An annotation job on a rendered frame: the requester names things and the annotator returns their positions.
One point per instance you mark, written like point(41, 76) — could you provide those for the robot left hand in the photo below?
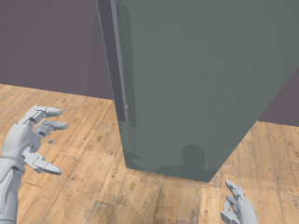
point(20, 137)

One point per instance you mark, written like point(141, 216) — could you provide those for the robot right hand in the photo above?
point(243, 210)

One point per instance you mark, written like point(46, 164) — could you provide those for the handle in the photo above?
point(109, 21)

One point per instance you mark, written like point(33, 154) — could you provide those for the robot left forearm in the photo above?
point(11, 172)

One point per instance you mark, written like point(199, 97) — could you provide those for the fridge door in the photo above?
point(197, 75)

